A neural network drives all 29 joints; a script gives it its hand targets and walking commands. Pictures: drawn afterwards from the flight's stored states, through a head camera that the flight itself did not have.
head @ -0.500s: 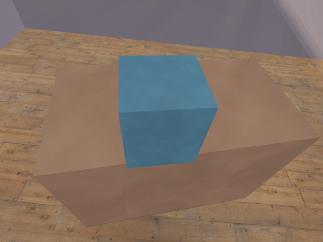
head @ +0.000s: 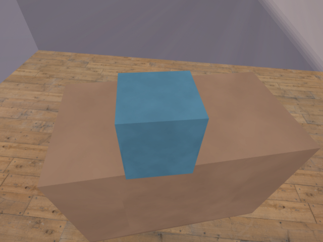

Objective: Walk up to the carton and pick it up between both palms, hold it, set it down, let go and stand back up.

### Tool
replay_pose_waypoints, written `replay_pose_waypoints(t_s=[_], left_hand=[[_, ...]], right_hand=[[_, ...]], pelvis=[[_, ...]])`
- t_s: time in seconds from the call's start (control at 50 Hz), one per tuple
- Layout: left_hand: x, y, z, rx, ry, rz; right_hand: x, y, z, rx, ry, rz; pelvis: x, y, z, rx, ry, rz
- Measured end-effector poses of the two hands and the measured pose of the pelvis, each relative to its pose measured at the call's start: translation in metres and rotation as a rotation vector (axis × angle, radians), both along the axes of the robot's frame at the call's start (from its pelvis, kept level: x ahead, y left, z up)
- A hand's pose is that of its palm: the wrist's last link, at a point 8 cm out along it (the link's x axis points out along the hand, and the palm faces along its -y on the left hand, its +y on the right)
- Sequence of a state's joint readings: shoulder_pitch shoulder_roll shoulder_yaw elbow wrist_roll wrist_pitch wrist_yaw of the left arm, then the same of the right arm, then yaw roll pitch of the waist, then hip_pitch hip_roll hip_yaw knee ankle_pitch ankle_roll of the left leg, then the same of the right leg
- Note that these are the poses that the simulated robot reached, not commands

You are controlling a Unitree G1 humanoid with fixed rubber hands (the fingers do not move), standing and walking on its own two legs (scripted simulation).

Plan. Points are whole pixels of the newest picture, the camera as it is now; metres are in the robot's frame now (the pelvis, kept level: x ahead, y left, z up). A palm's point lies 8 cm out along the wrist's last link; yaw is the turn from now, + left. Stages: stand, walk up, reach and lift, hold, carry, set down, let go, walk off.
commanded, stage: walk up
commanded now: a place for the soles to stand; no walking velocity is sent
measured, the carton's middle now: (157, 125) +0.43 +0.02 +0.04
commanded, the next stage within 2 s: reach and lift in 1.74 s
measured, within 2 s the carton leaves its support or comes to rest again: neither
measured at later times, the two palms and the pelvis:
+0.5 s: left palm out of the picture +0.06 +0.22 -0.14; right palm out of the picture +0.01 -0.23 -0.14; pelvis +0.03 -0.01 +0.00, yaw -1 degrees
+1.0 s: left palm out of the picture +0.03 +0.22 -0.14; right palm out of the picture -0.02 -0.24 -0.14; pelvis +0.01 -0.01 +0.00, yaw -3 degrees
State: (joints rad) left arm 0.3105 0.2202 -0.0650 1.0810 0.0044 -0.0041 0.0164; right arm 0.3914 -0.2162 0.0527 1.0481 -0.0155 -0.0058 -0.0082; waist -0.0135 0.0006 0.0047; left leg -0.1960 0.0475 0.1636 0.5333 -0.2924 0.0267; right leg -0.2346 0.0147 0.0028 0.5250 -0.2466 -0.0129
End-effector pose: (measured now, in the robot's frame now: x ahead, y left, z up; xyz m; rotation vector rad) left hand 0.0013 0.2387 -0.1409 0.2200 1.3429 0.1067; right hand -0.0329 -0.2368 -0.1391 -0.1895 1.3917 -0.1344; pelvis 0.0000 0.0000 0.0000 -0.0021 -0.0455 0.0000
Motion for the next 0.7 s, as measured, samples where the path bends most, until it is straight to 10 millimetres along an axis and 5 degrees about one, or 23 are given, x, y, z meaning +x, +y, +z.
replay_pose_waypoints(t_s=[0.4, 0.7], left_hand=[[0.054, -0.020, -0.002, -0.023, -0.051, -0.023], [0.045, -0.020, -0.001, -0.011, -0.009, -0.023]], right_hand=[[0.043, 0.005, -0.001, 0.016, -0.029, -0.003], [0.035, -0.002, -0.002, 0.007, 0.002, -0.025]], pelvis=[[0.026, -0.008, 0.001, 0.007, 0.016, -0.014], [0.024, -0.011, 0.002, 0.011, 0.011, -0.035]])
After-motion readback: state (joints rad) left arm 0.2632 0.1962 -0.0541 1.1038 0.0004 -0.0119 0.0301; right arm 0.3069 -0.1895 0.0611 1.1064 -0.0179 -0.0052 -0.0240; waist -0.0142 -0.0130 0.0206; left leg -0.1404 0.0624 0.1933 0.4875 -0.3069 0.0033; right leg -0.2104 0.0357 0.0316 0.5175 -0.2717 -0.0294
